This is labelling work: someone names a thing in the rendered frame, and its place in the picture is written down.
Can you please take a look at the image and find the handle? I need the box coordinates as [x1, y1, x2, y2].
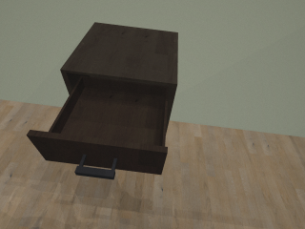
[74, 154, 117, 180]

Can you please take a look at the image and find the cabinet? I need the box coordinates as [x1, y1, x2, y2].
[60, 22, 178, 133]

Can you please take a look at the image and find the drawer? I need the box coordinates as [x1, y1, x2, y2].
[27, 75, 169, 175]

